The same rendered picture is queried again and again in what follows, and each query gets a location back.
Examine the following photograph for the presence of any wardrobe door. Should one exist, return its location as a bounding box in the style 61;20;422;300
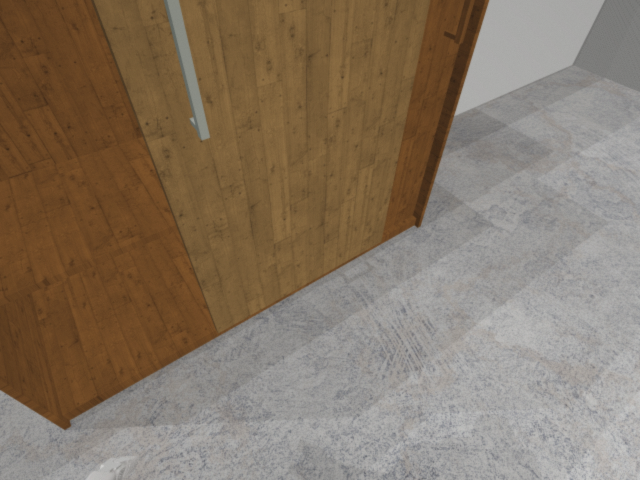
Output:
384;0;465;231
91;0;430;334

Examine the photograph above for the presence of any robot left hand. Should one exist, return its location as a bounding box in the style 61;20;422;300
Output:
85;456;138;480

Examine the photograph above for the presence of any handle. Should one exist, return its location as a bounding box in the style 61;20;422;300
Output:
164;0;210;140
454;0;475;44

